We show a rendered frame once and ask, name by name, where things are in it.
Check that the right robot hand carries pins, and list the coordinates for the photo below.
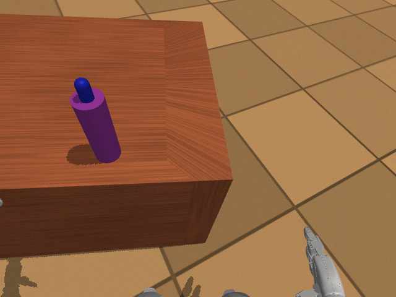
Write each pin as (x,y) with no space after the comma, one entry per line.
(326,278)

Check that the bottle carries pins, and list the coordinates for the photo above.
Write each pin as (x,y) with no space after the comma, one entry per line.
(91,109)

